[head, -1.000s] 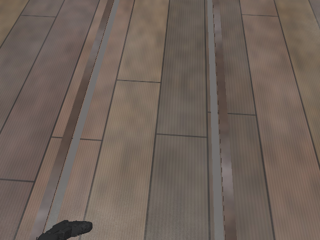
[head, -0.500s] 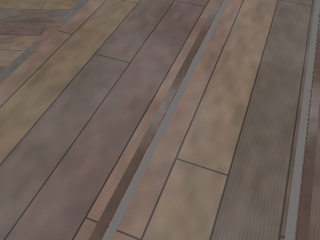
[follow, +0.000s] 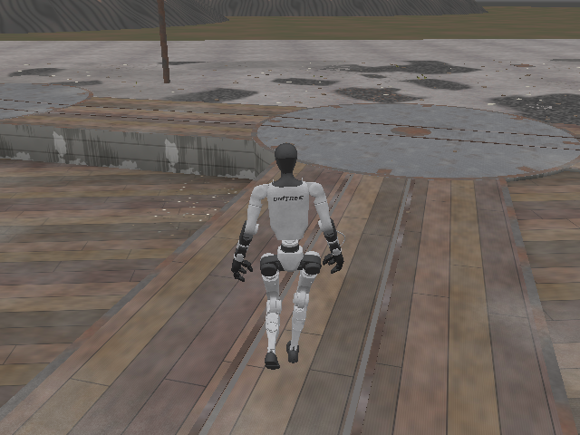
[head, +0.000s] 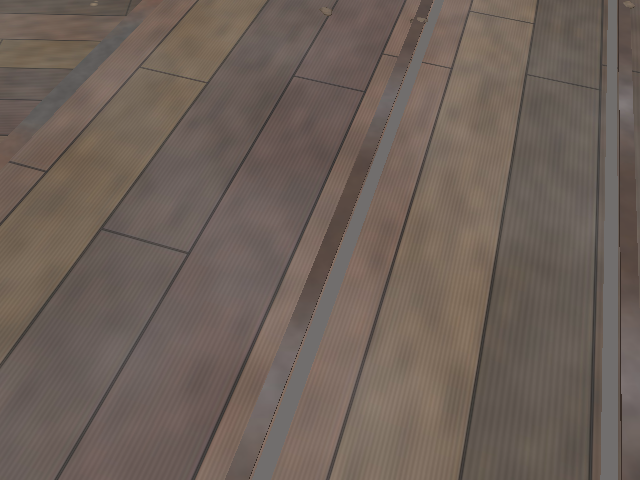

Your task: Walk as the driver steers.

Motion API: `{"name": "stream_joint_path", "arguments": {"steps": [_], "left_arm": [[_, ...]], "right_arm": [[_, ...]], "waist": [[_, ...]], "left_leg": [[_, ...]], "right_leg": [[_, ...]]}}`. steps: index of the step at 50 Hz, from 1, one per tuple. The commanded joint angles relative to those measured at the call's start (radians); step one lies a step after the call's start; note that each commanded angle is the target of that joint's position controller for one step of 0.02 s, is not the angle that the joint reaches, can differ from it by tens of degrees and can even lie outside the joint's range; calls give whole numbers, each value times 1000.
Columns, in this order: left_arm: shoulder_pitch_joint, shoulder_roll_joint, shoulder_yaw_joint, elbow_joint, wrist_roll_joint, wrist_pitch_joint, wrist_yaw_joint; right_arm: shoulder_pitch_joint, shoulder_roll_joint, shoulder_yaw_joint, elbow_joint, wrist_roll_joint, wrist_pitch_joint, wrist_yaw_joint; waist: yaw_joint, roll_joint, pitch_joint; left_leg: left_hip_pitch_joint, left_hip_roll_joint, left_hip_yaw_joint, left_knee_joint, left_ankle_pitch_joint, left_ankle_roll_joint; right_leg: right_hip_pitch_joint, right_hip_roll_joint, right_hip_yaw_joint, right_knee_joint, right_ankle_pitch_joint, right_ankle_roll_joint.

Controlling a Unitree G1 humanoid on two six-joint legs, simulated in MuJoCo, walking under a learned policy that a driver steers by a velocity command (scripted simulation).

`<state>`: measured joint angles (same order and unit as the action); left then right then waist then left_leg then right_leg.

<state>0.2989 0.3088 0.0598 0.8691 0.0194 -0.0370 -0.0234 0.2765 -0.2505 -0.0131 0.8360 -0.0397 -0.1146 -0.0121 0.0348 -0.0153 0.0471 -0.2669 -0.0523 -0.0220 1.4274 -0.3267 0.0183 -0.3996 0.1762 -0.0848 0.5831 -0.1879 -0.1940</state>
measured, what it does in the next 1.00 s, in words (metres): walks ahead, turning right: left foot, then right foot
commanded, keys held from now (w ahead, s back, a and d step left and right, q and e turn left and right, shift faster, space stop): w+e+shift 0.78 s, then w+q+shift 0.22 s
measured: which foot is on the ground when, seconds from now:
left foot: up 0.00-0.30, down 0.32-0.76, up 0.78-1.00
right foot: down 0.00-0.32, up 0.34-0.76, down 0.78-1.00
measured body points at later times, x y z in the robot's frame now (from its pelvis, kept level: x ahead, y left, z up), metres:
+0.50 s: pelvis +0.48 +0.01 +0.02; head +0.50 +0.00 +0.47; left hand +0.73 +0.22 -0.08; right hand +0.43 -0.30 -0.08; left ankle +0.51 +0.14 -0.71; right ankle +0.39 -0.06 -0.60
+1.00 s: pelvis +0.86 -0.26 +0.02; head +0.87 -0.26 +0.47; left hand +1.07 -0.07 -0.11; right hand +0.80 -0.53 -0.08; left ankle +1.05 -0.21 -0.63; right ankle +0.79 -0.22 -0.71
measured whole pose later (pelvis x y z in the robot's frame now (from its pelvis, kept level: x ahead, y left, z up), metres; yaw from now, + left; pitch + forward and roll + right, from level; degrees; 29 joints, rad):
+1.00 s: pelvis +0.86 -0.26 +0.02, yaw -45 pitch +0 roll -2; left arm 0.42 0.30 0.04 0.83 0.03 -0.08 -0.01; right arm 0.20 -0.24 0.01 0.67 -0.02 -0.04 0.03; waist 0.01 0.01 0.02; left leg -0.73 0.14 -0.04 1.12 -0.22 0.01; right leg -0.06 0.19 -0.05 0.35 -0.29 -0.18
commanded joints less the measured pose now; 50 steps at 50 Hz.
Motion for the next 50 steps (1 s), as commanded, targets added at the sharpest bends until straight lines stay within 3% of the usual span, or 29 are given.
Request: {"name": "stream_joint_path", "arguments": {"steps": [1, 2, 4, 7, 11, 13, 14, 15, 16, 17, 18, 19, 20, 21, 25, 28, 32, 34, 36, 37, 38, 39, 40, 41, 42, 43, 45, 47, 50], "left_arm": [[111, 97, 30, -24, -6, -16, 18], [104, 85, 23, -18, -12, -28, 22], [97, 113, 27, -32, -20, -51, 16], [128, 126, 38, -40, -27, -58, 14], [201, 159, 59, -35, -35, -49, 8], [182, 177, 66, -46, -30, -48, 17], [161, 207, 73, -54, -23, -51, 17], [97, 236, 79, -72, -21, -56, 13], [47, 175, 63, -101, -16, -68, 10], [94, -2, 19, -145, -44, -71, 15], [146, 48, 6, -185, -55, -56, 19], [51, 103, 13, -155, -24, -36, 23], [-8, 106, 16, -159, -5, -25, 10], [-49, 94, 16, -165, 5, -14, -4], [-150, 9, -13, -258, 16, 32, -41], [-234, 18, -26, -324, 14, 38, -57], [-366, 24, -41, -353, 13, 34, -81], [-344, 42, -36, -339, 13, 28, -78], [-160, 94, -13, -290, 11, 22, -62], [42, 134, 11, -231, 10, 18, -48], [208, 178, 44, -164, 6, 15, -23], [127, 261, 75, -162, -22, 29, 1], [73, 346, 83, -225, 21, 42, 1], [110, 269, 76, -230, 17, 44, 20], [76, 209, 60, -196, 14, 30, 32], [46, 166, 43, -180, 14, 7, 35], [2, 101, 12, -168, 13, -36, 39], [35, 101, 10, -128, 8, -65, 26], [62, 91, 8, -105, -1, -90, 3]], "right_arm": [[-82, -107, 3, -173, -34, -24, 16], [-76, -95, 11, -179, -46, 3, 21], [-138, -85, 25, -225, -46, 34, 28], [-316, -62, 46, -300, -15, 32, 43], [-391, -70, 47, -334, 6, 26, 32], [-336, -113, 29, -324, 5, 19, 18], [-234, -162, 8, -298, 10, 13, 6], [-53, -201, -13, -255, 14, 7, -6], [178, -269, -45, -211, -3, 4, -27], [246, -330, -66, -194, -49, 8, -34], [157, -341, -81, -198, -33, 20, -19], [49, -208, -61, -221, -24, 26, -13], [19, -145, -46, -207, -15, 27, -7], [30, -130, -43, -183, -20, 26, -6], [105, -80, -32, -74, 20, -6, 14], [48, -108, -37, -64, 16, -23, 18], [105, -160, -46, -28, 14, -25, 12], [154, -219, -59, -25, 15, -14, 0], [139, -282, -76, -39, 9, 18, -16], [91, -301, -83, -61, 6, 35, -18], [66, -287, -83, -79, 0, 46, -11], [58, -161, -58, -117, -13, 45, 9], [130, -154, -43, -236, 20, 27, 8], [42, -183, -34, -234, 15, 3, 8], [45, -175, -28, -213, 24, -2, 6], [32, -158, -22, -198, 10, 7, 4], [91, -126, -12, -156, -7, 55, 18], [43, -98, -8, -165, 6, 81, 37], [-110, -72, -1, -202, 32, 77, 51]], "waist": [[-45, 148, -29], [-77, 143, 11], [-83, 90, 52], [-16, 17, 76], [66, -52, -1], [34, -52, -64], [-20, -53, -145], [-135, -54, -236], [-235, -6, -363], [-183, 260, -459], [-110, 396, -510], [-118, 205, -322], [-114, 94, -194], [-104, 46, -135], [-44, 112, -35], [-2, 123, 13], [-30, 44, 92], [-9, 85, 42], [106, 132, -76], [200, 142, -164], [253, 78, -227], [140, -179, -152], [57, -219, -370], [102, -16, -344], [45, 56, -165], [-7, 126, -87], [-79, 130, -43], [-82, 79, 22], [-32, 44, 84]], "left_leg": [[-488, 107, -91, -9, 13, -18], [-451, 132, -75, -66, 4, -37], [-376, 159, -20, -262, 12, -63], [-252, 136, 41, -605, 280, -77], [-187, 64, 46, -840, 427, -47], [-60, 26, 27, -934, 371, -29], [65, 10, 14, -935, 302, -17], [266, 46, -12, -940, 255, -4], [518, 190, -126, -886, 17, 23], [755, 494, -542, -974, -222, 79], [734, 558, -894, -1115, -378, 151], [574, 481, -721, -1142, -445, 135], [433, 431, -537, -1143, -277, 119], [345, 394, -413, -1157, -113, 101], [220, 345, -106, -1217, 237, 58], [133, 302, 94, -1279, 400, 33], [155, 235, 286, -1316, 694, -8], [258, 255, 309, -1195, 1158, -23], [299, 303, 296, -909, 1418, -21], [230, 326, 271, -662, 1421, -4], [45, 283, 265, -329, 1076, -4], [-269, 79, 258, 69, -42, -29], [-571, 23, 46, 301, -180, -50], [-627, 89, -40, 239, -58, -38], [-608, 137, -25, 140, -7, -29], [-528, 179, -23, 47, -4, -27], [-363, 215, -39, -58, -28, -34], [-379, 226, -38, -186, 3, -31], [-405, 188, 3, -460, 263, 17]], "right_leg": [[321, -333, 668, -375, -79, -181], [211, -286, 598, -394, -50, -166], [39, -215, 498, -438, 5, -149], [-36, -146, 420, -447, 248, -94], [201, -170, 447, -358, 524, -27], [287, -175, 464, -228, 694, 15], [312, -178, 470, -82, 778, 37], [252, -157, 463, 125, 729, 54], [110, -127, 417, 402, 513, 57], [-194, -29, 296, 710, -318, 71], [-344, -77, 231, 852, -287, 67], [-397, -155, 199, 847, -164, 69], [-389, -185, 178, 799, -105, 81], [-373, -210, 171, 775, -98, 90], [-427, -283, 150, 742, -76, 100], [-398, -284, 112, 616, 88, 103], [-252, -213, -59, 274, 210, 53], [-139, -137, -124, 208, 169, 19], [69, -77, -115, 188, 70, -18], [285, -59, -71, 165, 29, -50], [549, -63, 14, 79, -4, -79], [644, -215, 279, 43, 35, -112], [906, -442, 822, -142, -14, -312], [834, -465, 865, -283, -128, -272], [637, -457, 765, -318, -112, -226], [452, -421, 667, -323, -37, -182], [208, -370, 495, -359, 90, -139], [132, -336, 360, -424, 111, -107], [153, -237, 130, -484, 325, 10]]}}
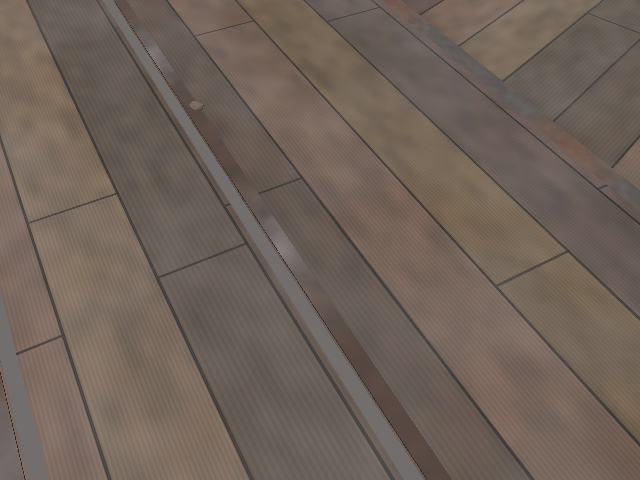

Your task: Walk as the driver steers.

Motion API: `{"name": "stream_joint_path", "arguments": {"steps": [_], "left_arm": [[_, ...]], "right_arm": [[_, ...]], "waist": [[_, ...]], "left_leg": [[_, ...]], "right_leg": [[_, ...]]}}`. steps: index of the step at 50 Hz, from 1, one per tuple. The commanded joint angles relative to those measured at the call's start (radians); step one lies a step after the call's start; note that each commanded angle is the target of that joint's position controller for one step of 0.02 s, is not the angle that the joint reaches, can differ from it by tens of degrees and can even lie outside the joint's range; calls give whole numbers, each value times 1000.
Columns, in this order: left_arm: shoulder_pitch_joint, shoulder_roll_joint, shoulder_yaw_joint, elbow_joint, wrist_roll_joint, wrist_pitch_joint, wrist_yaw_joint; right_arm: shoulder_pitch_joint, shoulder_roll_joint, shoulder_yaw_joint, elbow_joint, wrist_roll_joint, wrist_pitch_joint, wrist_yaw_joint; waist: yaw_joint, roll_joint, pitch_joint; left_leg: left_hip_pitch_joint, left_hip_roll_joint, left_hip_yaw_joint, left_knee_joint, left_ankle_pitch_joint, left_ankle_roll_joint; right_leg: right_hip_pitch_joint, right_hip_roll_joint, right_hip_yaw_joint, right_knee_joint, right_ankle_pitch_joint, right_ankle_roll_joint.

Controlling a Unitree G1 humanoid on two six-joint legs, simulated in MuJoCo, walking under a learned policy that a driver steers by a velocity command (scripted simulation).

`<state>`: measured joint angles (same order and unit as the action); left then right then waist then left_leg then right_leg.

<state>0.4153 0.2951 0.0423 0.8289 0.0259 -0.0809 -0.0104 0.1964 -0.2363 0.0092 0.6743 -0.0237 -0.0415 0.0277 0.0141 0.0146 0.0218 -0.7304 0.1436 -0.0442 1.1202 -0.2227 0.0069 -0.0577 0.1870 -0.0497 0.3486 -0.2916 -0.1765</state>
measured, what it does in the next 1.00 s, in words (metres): walks ahead, turning left: left foot, then right foot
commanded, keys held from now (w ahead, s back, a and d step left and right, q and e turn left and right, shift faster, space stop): w+q+shift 1.00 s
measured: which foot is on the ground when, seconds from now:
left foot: up 0.00-0.20, down 0.22-0.64, up 0.66-1.00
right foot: down 0.00-0.22, up 0.24-0.60, down 0.62-1.00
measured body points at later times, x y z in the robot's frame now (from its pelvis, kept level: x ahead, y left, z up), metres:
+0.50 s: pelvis +0.47 +0.10 +0.01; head +0.50 +0.10 +0.46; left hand +0.65 +0.37 -0.04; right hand +0.54 -0.19 -0.12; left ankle +0.36 +0.11 -0.73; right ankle +0.72 -0.03 -0.67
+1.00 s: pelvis +0.89 +0.27 -0.02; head +0.92 +0.29 +0.43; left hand +0.63 +0.40 -0.14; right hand +1.25 +0.35 -0.05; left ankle +0.97 +0.46 -0.69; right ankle +0.82 +0.04 -0.73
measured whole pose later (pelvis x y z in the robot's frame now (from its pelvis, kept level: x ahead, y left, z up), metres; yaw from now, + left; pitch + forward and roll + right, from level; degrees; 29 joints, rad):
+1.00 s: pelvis +0.89 +0.27 -0.02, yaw +50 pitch +2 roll -2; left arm 0.53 0.31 0.04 0.89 0.03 -0.10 0.01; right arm -0.08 -0.33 -0.02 0.55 -0.03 0.00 0.10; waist 0.09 0.04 0.03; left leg -0.77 0.03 0.13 0.83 -0.05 0.15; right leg 0.23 -0.01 -0.29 0.21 -0.44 0.06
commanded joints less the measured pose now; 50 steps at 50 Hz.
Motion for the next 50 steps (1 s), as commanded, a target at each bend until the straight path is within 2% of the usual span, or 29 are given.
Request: {"name": "stream_joint_path", "arguments": {"steps": [1, 4, 5, 7, 8, 10, 11, 12, 13, 14, 15, 18, 22, 26, 28, 29, 30, 31, 32, 33, 34, 35, 36, 37, 41, 44, 46, 48, 50], "left_arm": [[-59, 99, 21, -65, -9, -54, -13], [-51, 133, 20, -46, -19, -77, -5], [-30, 127, 18, -38, -20, -77, 2], [6, 166, 24, -28, -4, -61, 27], [-2, 187, 29, -30, 10, -47, 43], [-100, 224, 42, -61, 37, -6, 63], [-177, 223, 44, -78, 30, -1, 59], [-125, 40, 1, -160, 10, -28, 31], [-129, 68, -21, -210, 4, -49, 27], [-206, 94, -28, -222, 10, -65, 21], [-219, 98, -33, -229, 15, -72, 14], [-212, 75, -50, -244, 57, -5, 6], [-407, 50, -74, -336, 28, 12, -15], [-485, 54, -72, -350, 2, 4, -13], [-459, 85, -59, -343, 5, -5, -2], [-386, 121, -42, -320, 4, -9, 7], [-240, 160, -21, -284, 1, -15, 19], [-22, 205, 4, -238, 9, -22, 37], [171, 283, 34, -212, 45, -24, 56], [56, 350, 52, -216, 48, -11, 45], [-55, 230, 42, -238, 40, -3, 40], [-94, 146, 22, -232, 31, 0, 36], [-89, 114, 15, -206, 34, 2, 32], [-59, 106, 11, -170, 30, -4, 35], [-24, 62, 4, -86, -4, -39, 10], [-82, 87, 9, -72, 2, -54, 9], [-58, 109, 13, -49, 2, -55, 11], [-6, 142, 20, -30, 3, -52, 16], [27, 204, 35, -31, 1, -33, 32]], "right_arm": [[-51, -77, -20, -45, 20, -2, 18], [-109, -67, -18, -52, 29, -13, 36], [-115, -92, -27, -34, 27, -15, 37], [-91, -116, -34, -19, 13, -13, 36], [-31, -141, -44, -3, 7, -7, 34], [334, -221, -84, 103, 8, 2, 22], [508, -269, -115, 144, 6, 9, 7], [409, -367, -142, 142, -5, 26, -1], [340, -364, -147, 94, 8, 25, 1], [308, -296, -137, 87, 9, 21, -10], [279, -226, -119, 105, 12, 22, -14], [214, -198, -98, 100, 12, -9, -21], [191, -234, -112, 79, 23, -34, -14], [246, -264, -133, 89, 36, -33, -6], [245, -277, -140, 86, 31, -29, -17], [236, -295, -144, 82, 25, -29, -20], [207, -325, -149, 77, 19, -31, -17], [149, -306, -144, 60, 15, -42, -14], [141, -160, -105, 20, 25, -55, -18], [240, -100, -73, -47, 60, -50, -12], [163, -177, -77, -5, 27, -27, -23], [82, -198, -81, -6, 6, -18, -14], [34, -193, -82, -10, -3, -7, 0], [1, -168, -79, -31, -14, 4, 16], [-87, -105, -51, -109, -14, 45, 45], [-166, -114, -40, -157, -9, 49, 59], [-238, -115, -31, -171, -9, 48, 74], [-277, -110, -27, -168, -8, 42, 80], [-206, -135, -36, -141, -9, 38, 69]], "waist": [[-7, -3, 103], [0, -39, 86], [11, -15, 75], [-2, -76, 19], [-44, -118, -32], [-232, -144, -172], [-345, -71, -198], [-147, 321, -203], [-154, 162, -351], [-145, 3, -222], [-80, -103, -92], [26, -101, 45], [-16, -12, 106], [-100, 42, 38], [-89, 49, 0], [-54, 45, -59], [33, 29, -155], [151, 18, -261], [197, -179, -408], [57, -492, -497], [65, -270, -318], [75, -133, -188], [69, -55, -115], [54, -72, -67], [-3, -111, 3], [-43, -104, 57], [-28, -62, 106], [-16, -49, 109], [-67, -105, 35]], "left_leg": [[105, -23, 54, -241, 254, 44], [220, -62, 105, -434, 483, 98], [211, -111, 155, -464, 475, 108], [237, -193, 220, -485, 356, 129], [289, -231, 232, -484, 274, 145], [599, -272, 191, -487, 118, 195], [799, -212, 79, -553, 53, 262], [1134, 32, -412, -539, 129, 423], [1200, 121, -756, -738, -81, 517], [1059, 119, -734, -837, -198, 460], [851, 84, -648, -881, -189, 399], [476, -50, -445, -930, -85, 341], [256, -157, -306, -1003, 79, 299], [435, -145, -320, -930, 361, 225], [555, -129, -349, -830, 474, 190], [604, -128, -352, -718, 615, 168], [607, -147, -330, -528, 687, 145], [473, -180, -306, -269, 591, 126], [257, -253, -205, 83, 72, 125], [22, -286, -110, 287, -278, 105], [-81, -186, -81, 335, -167, 115], [-84, -145, -53, 282, -91, 106], [-63, -116, -42, 244, -69, 97], [-60, -91, -44, 224, -69, 92], [-101, -44, -12, 176, -13, 80], [-56, -50, 35, 10, 151, 81], [21, -75, 123, -175, 223, 104], [133, -140, 221, -306, 230, 145], [248, -212, 260, -345, 158, 178]], "right_leg": [[-187, -232, 34, -255, 522, 19], [-90, -289, -31, -330, 664, 65], [5, -283, -70, -304, 859, 91], [169, -312, -103, -164, 1261, 133], [223, -338, -109, -47, 1426, 150], [148, -359, -111, 454, 1513, 162], [-55, -265, -141, 913, 1131, 158], [-649, -53, -49, 1346, -176, 230], [-811, -85, 159, 1405, -175, 205], [-828, -159, 199, 1288, -82, 182], [-771, -210, 180, 1138, -26, 165], [-627, -273, 141, 940, -72, 202], [-465, -285, 55, 516, 177, 237], [-353, -221, 42, 260, 397, 219], [-299, -195, 63, 167, 342, 207], [-213, -168, 65, 156, 259, 196], [-53, -160, 60, 153, 177, 183], [201, -240, 115, 202, 82, 160], [454, -511, 421, 147, -338, 120], [515, -695, 983, -80, -498, 28], [383, -637, 887, -87, -604, 23], [252, -585, 676, -67, -435, 39], [154, -543, 530, -71, -231, 55], [91, -510, 419, -84, -108, 66], [5, -475, 143, -147, 238, 107], [-66, -426, -52, -209, 372, 129], [-72, -389, -156, -246, 461, 146], [-16, -376, -224, -202, 827, 170], [89, -407, -232, -33, 1257, 183]]}}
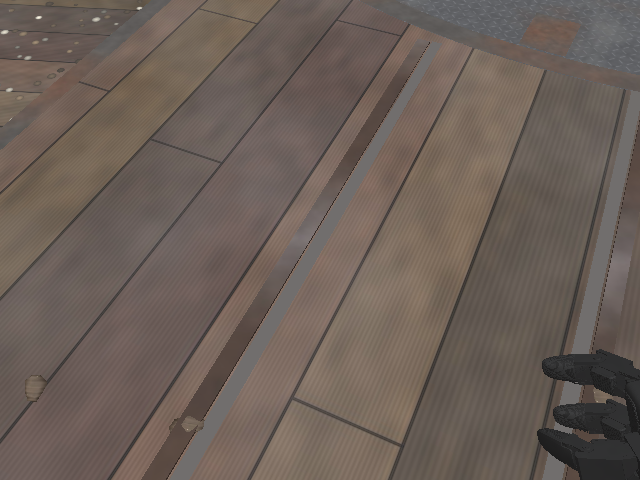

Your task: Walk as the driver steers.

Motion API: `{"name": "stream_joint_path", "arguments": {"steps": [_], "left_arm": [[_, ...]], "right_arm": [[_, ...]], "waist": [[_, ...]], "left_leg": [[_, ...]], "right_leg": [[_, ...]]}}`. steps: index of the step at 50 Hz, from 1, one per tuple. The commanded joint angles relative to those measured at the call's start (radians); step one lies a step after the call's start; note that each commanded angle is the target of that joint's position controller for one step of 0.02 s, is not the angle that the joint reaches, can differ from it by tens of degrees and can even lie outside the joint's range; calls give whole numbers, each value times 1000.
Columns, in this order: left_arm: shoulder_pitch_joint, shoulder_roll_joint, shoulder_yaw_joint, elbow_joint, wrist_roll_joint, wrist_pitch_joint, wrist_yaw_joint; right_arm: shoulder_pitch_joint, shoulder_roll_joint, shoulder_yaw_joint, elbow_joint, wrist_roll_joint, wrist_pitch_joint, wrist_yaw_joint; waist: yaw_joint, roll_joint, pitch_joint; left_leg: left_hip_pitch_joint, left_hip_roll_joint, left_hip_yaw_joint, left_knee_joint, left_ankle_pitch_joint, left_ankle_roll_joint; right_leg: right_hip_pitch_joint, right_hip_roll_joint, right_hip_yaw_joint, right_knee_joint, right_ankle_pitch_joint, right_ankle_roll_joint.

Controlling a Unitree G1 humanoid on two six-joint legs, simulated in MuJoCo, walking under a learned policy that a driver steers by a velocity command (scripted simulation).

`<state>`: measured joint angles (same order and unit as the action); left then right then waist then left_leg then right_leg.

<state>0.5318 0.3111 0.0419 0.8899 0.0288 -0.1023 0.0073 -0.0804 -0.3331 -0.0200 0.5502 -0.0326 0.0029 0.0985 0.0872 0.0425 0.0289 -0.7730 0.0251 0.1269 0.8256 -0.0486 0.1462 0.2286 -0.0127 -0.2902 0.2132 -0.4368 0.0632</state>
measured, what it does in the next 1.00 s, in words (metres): walks ahead: left foot, then right foot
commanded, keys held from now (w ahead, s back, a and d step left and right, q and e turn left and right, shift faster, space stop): w+q+shift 0.18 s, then w+e+shift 0.82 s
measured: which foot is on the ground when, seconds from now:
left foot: up 0.00-0.06, down 0.08-0.52, up 0.54-0.92, down 0.94-1.00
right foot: down 0.00-0.06, up 0.08-0.48, down 0.50-0.92, up 0.94-1.00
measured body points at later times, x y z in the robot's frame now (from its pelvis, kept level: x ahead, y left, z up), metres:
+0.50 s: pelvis +0.49 +0.01 -0.01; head +0.52 +0.01 +0.44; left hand +0.65 +0.29 -0.08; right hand +0.53 -0.28 -0.13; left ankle +0.22 +0.03 -0.70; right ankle +0.68 -0.04 -0.71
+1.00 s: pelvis +0.97 +0.06 +0.01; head +1.00 +0.06 +0.45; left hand +1.04 +0.36 -0.11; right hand +1.15 -0.22 -0.05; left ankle +1.08 +0.18 -0.71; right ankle +0.74 -0.01 -0.62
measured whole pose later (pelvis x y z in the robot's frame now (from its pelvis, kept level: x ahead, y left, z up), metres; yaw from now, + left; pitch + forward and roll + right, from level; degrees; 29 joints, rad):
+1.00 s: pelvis +0.97 +0.06 +0.01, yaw -14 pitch +3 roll +1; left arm 0.40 0.36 0.09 0.81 -0.01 -0.05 -0.01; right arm 0.05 -0.28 0.02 0.61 -0.06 -0.09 -0.02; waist 0.09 -0.03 0.02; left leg -0.48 0.03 -0.01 0.61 -0.19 -0.03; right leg -0.19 0.11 0.16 1.09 -0.44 -0.11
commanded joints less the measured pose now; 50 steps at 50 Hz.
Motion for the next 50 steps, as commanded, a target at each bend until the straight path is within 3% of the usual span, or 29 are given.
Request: {"name": "stream_joint_path", "arguments": {"steps": [1, 2, 3, 4, 5, 6, 7, 8, 11, 14, 18, 21, 23, 25, 26, 27, 28, 30, 31, 34, 37, 42, 44, 45, 46, 47, 48, 49, 50], "left_arm": [[-106, 217, 44, -99, 2, 5, 21], [-150, 240, 52, -117, 5, 23, 25], [-192, 233, 52, -142, 10, 35, 20], [-216, 146, 40, -157, 16, 37, 2], [-140, 99, 18, -290, 0, 17, -2], [-243, 141, 13, -317, 2, -11, -3], [-277, 133, 4, -316, 0, -24, -3], [-301, 121, -1, -315, 9, -21, 0], [-214, 89, -13, -269, 47, 45, -4], [-379, 17, -42, -328, 25, 49, -29], [-504, 16, -40, -330, -22, 43, -52], [-537, 46, -24, -322, -13, 38, -54], [-445, 86, -3, -294, -11, 40, -51], [-71, 143, 32, -176, -12, 49, -38], [118, 213, 62, -132, -4, 60, -22], [67, 309, 92, -117, -2, 72, -24], [-44, 250, 88, -162, -12, 75, -37], [-77, 159, 68, -135, -19, 68, -30], [-84, 133, 59, -119, -19, 61, -22], [-112, 138, 51, -113, -20, 39, -21], [-141, 158, 64, -134, -24, 27, -24], [-86, 191, 88, -123, -45, 24, -30], [-85, 210, 94, -123, -37, 30, -18], [-93, 234, 98, -123, -30, 31, -18], [-140, 240, 98, -132, -26, 26, -22], [-166, 140, 69, -160, -23, 12, -21], [-37, -4, 27, -216, -69, 15, -20], [-117, 75, 23, -201, -39, 34, -12], [-227, 121, 35, -201, -17, 46, -17]], "right_arm": [[182, -67, -21, 14, 1, -10, -10], [371, -105, -43, 70, 3, -14, -23], [578, -150, -75, 144, 5, -19, -46], [536, -216, -114, 157, 41, -4, -74], [441, -343, -129, 93, -3, 15, -73], [501, -303, -132, 73, 2, 20, -89], [481, -244, -120, 112, 10, 9, -100], [460, -200, -107, 136, 14, -10, -105], [386, -107, -64, 140, 14, -62, -111], [405, -100, -60, 176, 18, -100, -93], [485, -116, -60, 215, 37, -132, -71], [530, -149, -61, 255, 17, -128, -88], [527, -186, -67, 264, -8, -113, -112], [436, -195, -70, 241, -38, -83, -131], [398, -154, -55, 214, -35, -86, -133], [481, -32, -29, 164, 19, -111, -103], [414, -83, -16, 133, -3, -130, -106], [293, -84, 1, 98, -12, -148, -99], [250, -68, 6, 70, -28, -136, -96], [262, -40, 27, 45, -51, -77, -86], [88, -25, 47, -31, -23, -75, -69], [5, -37, 41, -48, 3, -84, -73], [68, -74, 23, -29, 0, -91, -87], [184, -111, 3, 4, 2, -96, -98], [366, -145, -17, 45, -2, -102, -114], [600, -219, -49, 73, -25, -105, -138], [553, -299, -68, 73, -56, -97, -135], [467, -226, -71, 65, -34, -85, -132], [403, -130, -50, 62, -24, -84, -129]], "waist": [[-208, -151, -41], [-300, -166, -125], [-377, -123, -205], [-310, 102, -156], [-172, 215, -299], [-246, 19, -350], [-195, -69, -162], [-136, -127, -56], [-21, -146, 6], [-61, -78, 71], [-148, -48, 86], [-158, -35, 71], [-96, 40, -28], [98, 62, -188], [182, -11, -260], [30, -452, -327], [44, -239, -332], [-8, 24, -122], [-43, 44, -57], [-119, -18, 29], [-90, -55, 97], [-13, -89, 28], [-41, -91, -30], [-99, -75, -117], [-208, -62, -212], [-295, 37, -359], [-170, 358, -488], [-173, 238, -372], [-185, 101, -214]], "left_leg": [[415, -123, 79, -56, -62, 59], [616, -145, 46, -62, -109, 88], [897, -147, -34, -147, -134, 122], [1040, -48, -234, -218, -188, 145], [1282, 205, -818, -354, -140, 359], [1264, 244, -970, -512, -308, 377], [1074, 226, -919, -573, -313, 330], [889, 176, -826, -581, -217, 288], [547, 86, -583, -600, -62, 230], [414, 8, -398, -688, 22, 167], [535, 39, -286, -814, 141, 79], [819, 82, -181, -741, 549, 21], [940, 117, -126, -540, 986, -22], [867, 121, -61, -60, 1108, -55], [621, 61, -40, 354, 801, -61], [115, -171, -91, 778, -282, -155], [-34, -129, -228, 819, -316, -128], [-1, -6, -253, 615, -235, -117], [41, 24, -251, 529, -257, -126], [116, 57, -205, 350, -320, -163], [228, 61, -144, 28, -91, -198], [399, 2, -136, -258, 161, -182], [483, -32, -146, -322, 50, -168], [611, -56, -137, -323, -52, -154], [829, -12, -158, -306, -112, -137], [1072, 204, -366, -310, -469, -103], [1266, 487, -942, -516, -746, 2], [1153, 446, -1005, -577, -882, 18], [1014, 384, -788, -560, -729, -4]], "right_leg": [[-189, -231, 16, 266, 1511, -59], [-245, -256, 38, 497, 1549, -74], [-416, -238, 52, 820, 1332, -82], [-705, -27, 56, 1225, 252, -56], [-1075, 59, 215, 1532, -71, -10], [-1152, 15, 377, 1497, 15, -17], [-1149, -39, 390, 1362, 57, -27], [-1077, -76, 385, 1233, 56, -24], [-864, -138, 360, 1025, 0, 0], [-799, -167, 294, 721, 270, -19], [-687, -119, 235, 430, 667, -113], [-745, -33, 185, 344, 573, -170], [-661, 64, 154, 367, 410, -199], [-336, 118, 151, 359, 294, -238], [-84, 9, 318, 399, 119, -294], [199, -243, 984, 209, -45, -486], [202, -266, 1177, 76, -51, -509], [-100, -223, 957, 46, 57, -434], [-238, -174, 871, 32, 107, -404], [-488, -79, 743, -29, 160, -395], [-666, -10, 660, -111, 229, -369], [-496, -20, 668, -34, 555, -275], [-382, -28, 683, 111, 745, -239], [-352, -12, 665, 278, 866, -217], [-440, 28, 637, 515, 833, -194], [-588, 72, 563, 847, 547, -193], [-894, 165, 449, 1136, -104, -162], [-1025, 65, 408, 1208, 10, -182], [-1046, 18, 382, 1169, 105, -180]]}}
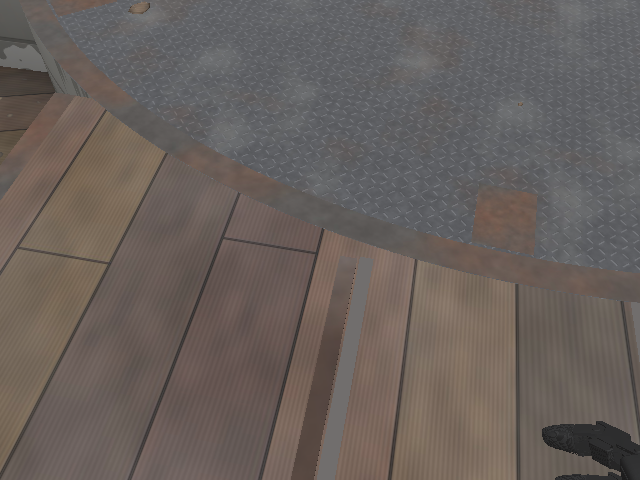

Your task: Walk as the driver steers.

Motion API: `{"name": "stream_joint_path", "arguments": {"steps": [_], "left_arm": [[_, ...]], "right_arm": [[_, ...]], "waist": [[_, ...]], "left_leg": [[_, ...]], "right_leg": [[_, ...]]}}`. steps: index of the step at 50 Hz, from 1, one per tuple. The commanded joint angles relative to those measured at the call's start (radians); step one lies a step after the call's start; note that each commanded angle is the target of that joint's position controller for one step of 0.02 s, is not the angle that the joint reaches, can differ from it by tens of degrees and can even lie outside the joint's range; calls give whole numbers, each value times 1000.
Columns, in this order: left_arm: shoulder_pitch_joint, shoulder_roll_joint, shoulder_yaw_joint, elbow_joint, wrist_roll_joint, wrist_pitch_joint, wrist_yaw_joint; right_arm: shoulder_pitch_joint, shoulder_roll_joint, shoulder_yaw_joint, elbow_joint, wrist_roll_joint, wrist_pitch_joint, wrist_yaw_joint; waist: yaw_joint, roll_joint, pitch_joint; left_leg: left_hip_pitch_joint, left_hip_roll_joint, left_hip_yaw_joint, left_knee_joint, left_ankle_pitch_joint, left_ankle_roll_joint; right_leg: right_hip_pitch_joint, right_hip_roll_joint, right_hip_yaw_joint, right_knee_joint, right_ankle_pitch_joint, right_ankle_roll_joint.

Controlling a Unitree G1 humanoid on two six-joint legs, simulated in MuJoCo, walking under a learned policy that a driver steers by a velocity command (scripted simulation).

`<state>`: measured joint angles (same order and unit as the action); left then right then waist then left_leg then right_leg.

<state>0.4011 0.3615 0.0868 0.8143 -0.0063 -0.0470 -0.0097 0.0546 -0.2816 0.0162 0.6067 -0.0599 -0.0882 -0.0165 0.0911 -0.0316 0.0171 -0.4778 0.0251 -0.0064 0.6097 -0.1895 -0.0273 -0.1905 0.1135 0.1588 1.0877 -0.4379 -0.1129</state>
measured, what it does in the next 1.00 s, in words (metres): walks ahead, turning right: right foot, then left foot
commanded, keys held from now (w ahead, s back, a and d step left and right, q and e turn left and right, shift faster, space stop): w+e+shift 0.70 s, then w+shift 0.18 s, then w+q+shift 0.12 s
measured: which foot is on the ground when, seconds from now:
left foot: down 0.00-0.38, up 0.40-0.74, down 0.76-1.00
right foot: up 0.00-0.36, down 0.38-0.78, up 0.80-1.00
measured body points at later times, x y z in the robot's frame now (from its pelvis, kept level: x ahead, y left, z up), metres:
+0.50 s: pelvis +0.45 -0.06 -0.01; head +0.48 -0.06 +0.44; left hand +0.67 +0.15 -0.13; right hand +0.44 -0.34 -0.11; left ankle +0.41 +0.14 -0.60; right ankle +0.47 -0.09 -0.72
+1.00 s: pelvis +0.87 -0.24 +0.02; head +0.88 -0.25 +0.47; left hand +1.20 -0.23 -0.05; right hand +0.63 -0.40 -0.10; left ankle +0.91 -0.11 -0.72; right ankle +0.81 -0.35 -0.65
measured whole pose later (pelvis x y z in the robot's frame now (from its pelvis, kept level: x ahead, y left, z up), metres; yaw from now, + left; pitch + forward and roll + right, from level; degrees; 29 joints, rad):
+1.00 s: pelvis +0.87 -0.24 +0.02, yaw -47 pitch +2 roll +2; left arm 0.09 0.34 0.02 0.65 0.06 -0.04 -0.06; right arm 0.50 -0.30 -0.05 0.86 -0.02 -0.08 0.01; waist -0.07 -0.04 -0.01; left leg -0.11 -0.02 0.03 0.38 -0.30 0.00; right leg -0.63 0.00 0.06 1.08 -0.25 -0.07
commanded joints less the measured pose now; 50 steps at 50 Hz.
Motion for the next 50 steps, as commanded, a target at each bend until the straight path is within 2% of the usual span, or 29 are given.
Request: {"name": "stream_joint_path", "arguments": {"steps": [1, 2, 3, 5, 9, 12, 15, 17, 18, 19, 20, 21, 22, 23, 25, 26, 29, 32, 35, 36, 38, 39, 40, 41, 42, 43, 46, 48, 50], "left_arm": [[-146, 69, -8, -129, 28, -2, -13], [-183, 50, -10, -139, 38, 8, -29], [-183, 25, -16, -153, 43, 23, -42], [-236, -17, -31, -190, 41, 48, -55], [-357, -19, -52, -274, 41, 55, -77], [-462, -17, -65, -295, 37, 52, -97], [-410, 8, -59, -269, 37, 46, -90], [-127, 73, -26, -188, 36, 40, -70], [95, 118, 5, -112, 33, 33, -48], [79, 177, 45, -94, -4, 47, -18], [-40, 314, 62, -153, 41, 69, -15], [13, 278, 64, -183, 35, 75, -2], [-8, 224, 54, -147, 28, 64, 9], [-29, 176, 40, -124, 25, 47, 14], [-98, 134, 19, -127, 27, 14, 23], [-101, 116, 11, -126, 23, 1, 18], [-119, 121, 15, -124, 18, -24, 7], [-99, 138, 30, -118, 10, -31, -8], [-47, 154, 41, -103, 7, -23, -3], [-38, 169, 43, -96, 12, -22, 1], [-69, 177, 36, -86, 23, -28, -5], [-93, 43, -2, -113, 32, -44, 1], [52, -47, -33, -169, -11, -49, -7], [-7, 22, -38, -121, 24, -31, 6], [-94, 49, -31, -124, 41, -24, -5], [-152, 45, -34, -135, 47, -20, -18], [-229, -9, -54, -185, 58, -5, -44], [-294, -6, -65, -227, 70, -4, -50], [-407, -1, -82, -280, 69, -15, -59]], "right_arm": [[255, -136, -75, 27, 2, 7, -7], [278, -121, -70, 54, 1, 4, -8], [300, -106, -66, 84, 10, -4, -7], [328, -70, -60, 130, 35, -21, 8], [274, -92, -65, 154, 36, -43, 15], [313, -122, -71, 187, 35, -46, 11], [376, -207, -90, 194, 35, -29, -5], [320, -264, -107, 172, 28, 5, -19], [272, -260, -107, 147, 23, 19, -14], [249, -197, -102, 140, 21, 22, 3], [347, -129, -75, 14, 29, 4, 11], [240, -174, -71, -17, 26, -23, 12], [201, -163, -62, -23, 28, -37, 13], [182, -154, -57, -22, 20, -35, 10], [230, -142, -50, 4, -14, 7, 7], [228, -136, -50, 2, -17, 29, 8], [54, -78, -28, -74, 1, 41, 25], [-24, -62, -19, -88, 36, 35, 37], [-20, -114, -37, -82, 43, 30, 31], [41, -141, -50, -61, 39, 28, 23], [368, -211, -89, 22, 24, 18, -5], [578, -277, -109, 57, -1, 10, -26], [463, -360, -127, 58, -13, 11, -13], [323, -236, -115, 27, -1, 19, 2], [278, -164, -101, 28, 10, 20, 10], [276, -136, -95, 56, 4, 18, 16], [360, -97, -76, 156, 23, -8, 23], [378, -109, -78, 184, 44, -18, 28], [359, -122, -83, 183, 50, -19, 29]], "waist": [[-180, 83, -118], [-169, 81, -64], [-145, 127, -35], [-119, 135, -1], [-69, 125, 58], [-87, 64, 124], [-41, 112, 45], [117, 150, -101], [203, 118, -187], [161, -80, -161], [-8, -238, -277], [69, -31, -347], [20, 49, -157], [-42, 114, -42], [-134, 128, 27], [-149, 121, 36], [-127, 72, 88], [-75, 22, 55], [-55, -6, 13], [-81, -3, -31], [-266, 48, -201], [-329, 208, -316], [-155, 566, -381], [-150, 299, -203], [-157, 141, -115], [-151, 59, -52], [-116, 125, 20], [-89, 130, 51], [-86, 105, 83]], "left_leg": [[610, 339, -486, -337, -356, 156], [539, 296, -359, -350, -196, 137], [490, 279, -277, -361, -108, 126], [467, 264, -152, -388, 54, 105], [377, 218, 93, -464, 277, 81], [364, 159, 246, -505, 481, 47], [494, 187, 285, -312, 1140, 21], [457, 237, 258, 63, 1309, 34], [300, 229, 239, 382, 1140, 45], [37, 26, 239, 792, 130, 21], [-345, -69, 107, 1128, -320, -28], [-425, -30, -74, 1108, -240, -18], [-436, 23, -89, 976, -195, -8], [-370, 65, -86, 839, -185, -10], [-214, 100, -85, 708, -236, -34], [-165, 112, -77, 635, -273, -48], [-34, 113, -27, 336, -57, -65], [140, 60, -13, 90, 252, -45], [190, 21, -35, -40, 218, -23], [239, -7, -20, -54, 145, -12], [579, -4, 12, -43, -12, 23], [779, 215, -251, -79, -381, 47], [851, 425, -925, -388, -600, 158], [721, 393, -905, -397, -737, 192], [610, 344, -708, -365, -616, 191], [508, 293, -562, -363, -440, 179], [392, 207, -373, -397, -218, 172], [384, 198, -331, -445, -100, 207], [304, 162, -258, -511, -11, 220]], "right_leg": [[-602, -142, -75, 250, 148, 5], [-586, -166, -76, 226, 154, 11], [-576, -183, -78, 213, 152, 20], [-619, -209, -93, 206, 159, 25], [-603, -211, -149, 49, 353, 29], [-472, -159, -288, -214, 451, -10], [-287, -47, -377, -312, 392, -65], [20, 2, -336, -320, 298, -112], [301, 6, -260, -395, 274, -151], [465, -68, -90, -479, 211, -175], [690, -334, 484, -597, 242, -378], [677, -374, 653, -758, 58, -405], [488, -365, 622, -839, 35, -359], [302, -320, 535, -852, 127, -315], [38, -232, 371, -853, 276, -281], [-55, -202, 330, -864, 291, -277], [-267, -111, 232, -919, 288, -235], [-268, -84, 213, -910, 386, -164], [-73, -122, 271, -799, 533, -113], [3, -130, 267, -709, 677, -96], [-42, -85, 176, -267, 819, -44], [-212, -25, 106, 114, 392, -34], [-489, 73, 9, 311, -46, -1], [-598, -40, -4, 364, 58, -17], [-589, -80, -25, 312, 136, -10], [-559, -104, -28, 255, 162, -3], [-543, -114, 9, 130, 123, 16], [-602, -142, -50, 29, 154, 38], [-545, -180, -117, -179, 271, 69]]}}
